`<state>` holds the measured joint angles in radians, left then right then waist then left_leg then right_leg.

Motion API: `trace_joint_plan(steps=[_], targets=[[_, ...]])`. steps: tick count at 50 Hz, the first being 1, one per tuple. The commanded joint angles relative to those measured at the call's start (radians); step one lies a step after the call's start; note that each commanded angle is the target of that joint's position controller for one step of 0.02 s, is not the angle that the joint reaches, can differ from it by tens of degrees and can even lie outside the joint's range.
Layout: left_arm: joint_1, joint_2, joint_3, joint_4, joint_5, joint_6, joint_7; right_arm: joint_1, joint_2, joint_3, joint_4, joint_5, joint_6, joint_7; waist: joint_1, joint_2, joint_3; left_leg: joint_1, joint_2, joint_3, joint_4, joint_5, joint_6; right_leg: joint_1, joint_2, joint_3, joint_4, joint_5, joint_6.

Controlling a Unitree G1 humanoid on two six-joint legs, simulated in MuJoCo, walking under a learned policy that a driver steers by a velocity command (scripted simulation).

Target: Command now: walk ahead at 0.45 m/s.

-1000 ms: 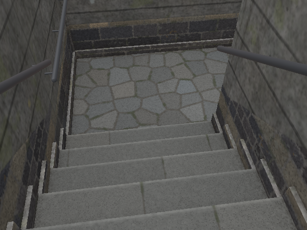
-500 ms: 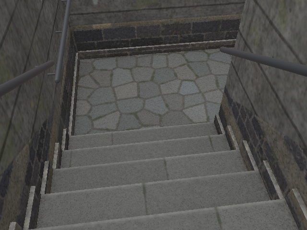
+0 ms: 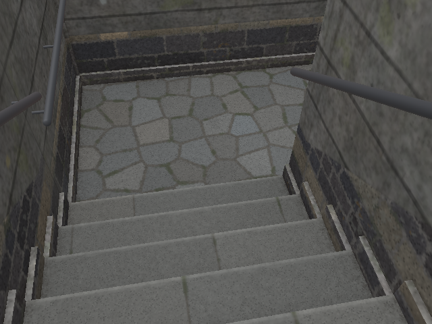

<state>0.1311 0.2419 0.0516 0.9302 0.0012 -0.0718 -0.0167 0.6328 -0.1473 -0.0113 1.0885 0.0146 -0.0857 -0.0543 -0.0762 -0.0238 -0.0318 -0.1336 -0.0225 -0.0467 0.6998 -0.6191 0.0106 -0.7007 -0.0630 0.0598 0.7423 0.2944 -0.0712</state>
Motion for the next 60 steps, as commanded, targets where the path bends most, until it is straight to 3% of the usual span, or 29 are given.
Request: trace_joint_plan(steps=[1,4,5,7,8,9,10,12,13,15,17,18,20,23,26,30,32,33,34,35,37,40,43,45,47,50,53,58,60], targets=[[-0.094,-0.028,-0.018,-0.106,0.009,0.005,-0.023,-0.063,-0.159,-0.027,-0.021,0.009,-0.009,-0.012,0.011,0.131,0.114,-0.479,0.073,-0.042,-0.123,0.239,0.122,0.415,0.078,-0.087,-0.161,0.340,0.023],[0.011,0.035,0.000,-0.096,-0.009,0.046,-0.020,-0.085,-0.124,-0.024,-0.011,0.014,0.013,-0.017,0.048,0.161,0.099,-0.358,0.120,-0.070,0.137,0.288,0.104,0.419,0.017,-0.007,-0.125,0.214,0.023],[0.221,0.076,0.021,-0.012,-0.010,0.054,-0.025,-0.137,-0.143,-0.026,-0.024,-0.004,0.019,-0.001,0.142,0.145,-0.005,-0.348,0.120,-0.070,0.293,0.413,0.091,0.580,0.055,-0.076,0.008,0.164,0.030],[0.354,0.072,0.042,0.021,-0.028,0.044,-0.021,-0.138,-0.135,-0.032,0.006,0.023,0.036,0.001,0.247,0.042,0.041,-0.197,0.074,-0.086,0.736,0.618,0.054,0.640,-0.012,-0.101,-0.445,0.018,0.005],[0.506,0.087,0.043,0.084,-0.006,0.029,-0.022,-0.130,-0.102,-0.032,0.014,0.022,0.022,0.006,0.311,-0.172,0.031,-0.379,-0.061,-0.067,1.207,0.177,0.028,0.826,-0.088,-0.034,-0.473,0.144,-0.063],[0.516,0.074,0.004,0.108,0.017,0.012,-0.033,-0.007,0.011,-0.021,0.018,0.020,-0.001,0.023,0.189,-0.345,-0.014,-0.757,-0.090,-0.166,1.439,-0.308,0.065,1.035,-0.170,0.027,0.008,0.631,-0.057],[0.536,0.057,0.006,0.092,-0.008,0.008,-0.039,0.046,-0.041,-0.026,-0.022,0.042,-0.019,0.036,0.160,-0.336,-0.101,-0.860,-0.042,-0.211,1.290,-0.130,0.095,1.050,-0.235,0.161,-0.001,0.561,-0.132],[0.427,0.185,0.052,0.107,-0.039,0.014,-0.051,-0.057,-0.077,-0.036,-0.115,0.055,-0.017,0.020,0.076,-0.179,-0.113,-0.945,0.053,-0.080,1.230,0.072,0.074,0.822,-0.384,0.547,-0.278,-0.514,-0.312],[0.284,0.060,0.008,0.056,-0.003,-0.006,-0.045,-0.171,-0.112,-0.047,-0.124,0.058,-0.001,0.006,0.053,-0.021,-0.021,-0.914,0.126,-0.153,0.976,0.312,0.098,0.600,-0.366,0.571,-0.350,-0.666,-0.267],[0.204,-0.003,-0.030,0.059,0.018,-0.036,-0.020,-0.228,-0.104,-0.053,-0.134,0.023,0.036,0.004,0.003,0.036,0.142,-0.777,0.160,-0.133,0.760,0.429,0.039,0.218,-0.276,0.427,-0.306,-0.388,-0.221],[0.260,0.041,-0.024,0.104,0.026,-0.021,0.023,-0.234,-0.061,-0.050,-0.169,-0.012,0.046,0.008,-0.003,-0.077,0.109,-0.650,0.163,-0.084,0.591,0.460,-0.008,0.139,-0.190,0.318,-0.319,-0.300,-0.214],[0.286,0.077,-0.015,0.107,0.044,-0.015,0.030,-0.208,-0.086,-0.058,-0.167,-0.001,0.045,0.023,-0.015,-0.097,0.062,-0.606,0.143,-0.062,0.657,0.560,-0.013,0.152,-0.192,0.309,-0.287,-0.270,-0.221],[0.345,0.009,-0.028,0.129,-0.008,-0.027,0.043,-0.348,-0.136,-0.075,-0.228,0.007,0.037,0.040,0.024,-0.025,0.103,-0.771,0.186,-0.147,0.446,0.777,0.021,0.293,-0.161,0.269,-0.199,-0.414,-0.175],[0.351,-0.010,-0.042,0.116,-0.030,-0.018,0.083,-0.513,-0.096,-0.058,-0.292,-0.058,0.020,0.077,0.090,-0.015,0.089,-0.477,0.098,-0.025,0.005,1.239,0.045,0.162,-0.021,0.071,-0.101,-0.631,-0.112],[0.374,0.038,-0.023,0.117,-0.037,0.014,0.088,-0.565,-0.056,-0.037,-0.330,-0.015,0.044,0.096,0.131,-0.051,0.100,-0.329,0.056,0.006,-0.083,1.150,0.010,0.144,-0.032,0.072,-0.021,-0.696,-0.118],[0.407,0.054,-0.001,0.108,-0.025,0.053,0.108,-0.553,-0.115,-0.049,-0.339,0.019,0.047,0.109,0.162,-0.038,0.149,-0.422,0.140,-0.038,-0.307,0.951,0.018,0.424,-0.094,0.178,0.205,-0.571,-0.106],[0.343,0.043,0.002,0.125,-0.031,0.048,0.086,-0.182,-0.152,-0.084,-0.211,0.009,0.037,0.104,-0.020,-0.008,0.049,-0.069,0.159,-0.011,-0.394,0.892,0.089,0.354,-0.057,0.142,0.573,-0.415,-0.070],[0.339,0.027,0.007,0.157,-0.034,0.028,0.069,-0.004,-0.181,-0.095,-0.143,-0.016,0.039,0.097,-0.118,0.127,-0.025,0.191,0.169,0.023,-0.373,1.015,0.132,0.214,0.084,0.048,1.022,-0.571,-0.018],[0.426,-0.078,-0.008,0.147,-0.025,0.008,0.045,0.085,-0.164,-0.061,-0.092,-0.035,0.035,0.107,-0.075,0.399,-0.069,0.484,0.240,-0.036,0.033,1.382,0.157,-0.211,0.214,0.088,1.427,-1.259,0.006],[0.501,-0.031,-0.008,0.105,-0.055,-0.014,0.031,0.063,-0.174,-0.055,-0.105,-0.019,0.045,0.107,-0.008,0.476,-0.154,0.511,0.301,-0.179,0.075,1.367,0.198,-0.342,0.175,0.149,1.479,-1.203,0.010],[0.305,0.001,-0.014,0.000,-0.089,-0.012,0.054,0.011,-0.221,-0.073,-0.084,0.016,0.053,0.103,0.008,0.225,-0.124,0.357,0.440,-0.509,-0.278,0.395,0.327,-0.519,0.084,0.054,1.305,-0.926,0.007],[0.260,0.042,0.007,0.000,-0.052,0.037,0.067,-0.301,-0.054,-0.003,-0.154,-0.046,0.005,0.097,0.162,-0.015,0.090,-0.193,0.335,-0.457,-0.270,0.418,0.212,-0.333,-0.026,0.137,0.932,-0.508,-0.029],[0.189,-0.013,0.013,-0.039,0.018,0.032,0.057,-0.231,-0.116,-0.010,-0.101,-0.034,-0.010,0.038,0.150,0.127,0.091,-0.344,0.217,-0.255,-0.285,0.690,0.219,-0.140,-0.051,0.066,0.477,-0.268,0.047],[0.212,-0.018,0.010,-0.052,-0.005,0.038,0.037,-0.165,-0.169,-0.023,-0.073,-0.048,-0.006,0.029,0.159,0.130,0.011,-0.289,0.233,-0.267,-0.239,0.790,0.244,-0.074,-0.037,0.049,0.495,-0.199,0.057],[0.057,0.037,0.023,-0.112,-0.022,0.027,0.020,-0.042,-0.116,-0.022,-0.037,0.002,-0.014,0.018,0.086,0.065,0.058,-0.021,0.228,-0.293,-0.168,0.577,0.205,-0.339,-0.063,0.138,0.256,-0.056,0.014],[-0.079,0.017,0.012,-0.153,0.031,0.002,-0.014,-0.068,-0.094,-0.011,-0.069,-0.003,-0.010,-0.012,0.047,0.047,0.112,-0.221,0.132,-0.162,-0.097,0.371,0.153,-0.094,-0.014,0.044,-0.081,0.310,0.007],[-0.052,-0.023,0.004,-0.162,0.016,0.025,-0.028,-0.097,-0.117,-0.019,-0.071,0.007,0.011,-0.005,0.040,0.096,0.125,-0.400,0.105,-0.114,-0.023,0.251,0.164,0.167,0.031,-0.006,-0.083,0.340,0.020],[-0.181,-0.011,-0.013,-0.234,-0.032,0.012,-0.048,-0.056,-0.132,-0.041,-0.089,0.008,0.063,-0.014,-0.060,0.100,0.156,-0.052,0.138,-0.220,0.223,0.417,0.187,0.047,-0.010,0.004,-0.359,0.005,0.053],[0.097,0.054,0.023,-0.137,-0.031,0.004,-0.047,-0.118,-0.151,-0.045,-0.065,0.003,0.067,-0.019,0.077,0.112,0.093,-0.092,0.148,-0.214,0.495,0.568,0.169,0.308,-0.066,-0.002,-0.461,0.058,-0.004]])
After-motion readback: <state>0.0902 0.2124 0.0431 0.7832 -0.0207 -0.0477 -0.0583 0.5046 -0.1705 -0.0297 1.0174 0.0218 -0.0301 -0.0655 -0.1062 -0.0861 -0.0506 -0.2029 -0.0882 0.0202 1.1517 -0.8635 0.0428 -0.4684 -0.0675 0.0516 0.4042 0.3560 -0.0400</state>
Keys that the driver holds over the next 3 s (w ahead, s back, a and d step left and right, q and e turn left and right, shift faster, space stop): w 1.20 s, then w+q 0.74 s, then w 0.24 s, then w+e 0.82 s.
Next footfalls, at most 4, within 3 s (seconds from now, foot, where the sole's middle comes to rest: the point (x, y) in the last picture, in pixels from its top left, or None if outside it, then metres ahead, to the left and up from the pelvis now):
0.16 right None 0.20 -0.14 -0.92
0.66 left None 0.49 0.10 -1.10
1.22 right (234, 293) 0.81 -0.13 -1.28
1.80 left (174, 260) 1.08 0.14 -1.46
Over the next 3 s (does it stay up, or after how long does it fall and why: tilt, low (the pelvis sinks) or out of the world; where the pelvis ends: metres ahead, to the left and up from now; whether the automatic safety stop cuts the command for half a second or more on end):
stays up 1.61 0.20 -1.05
